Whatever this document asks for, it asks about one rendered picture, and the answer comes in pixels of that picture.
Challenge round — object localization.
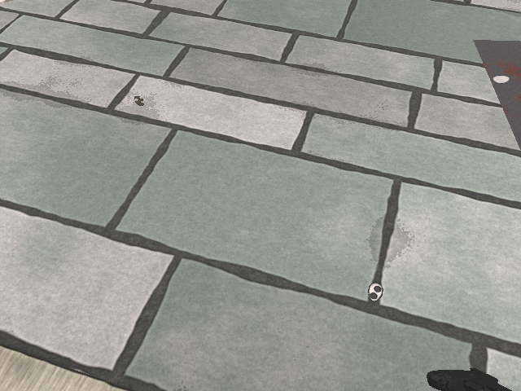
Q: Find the robot right hand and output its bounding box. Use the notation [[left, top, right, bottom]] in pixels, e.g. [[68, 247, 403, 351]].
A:
[[427, 368, 512, 391]]

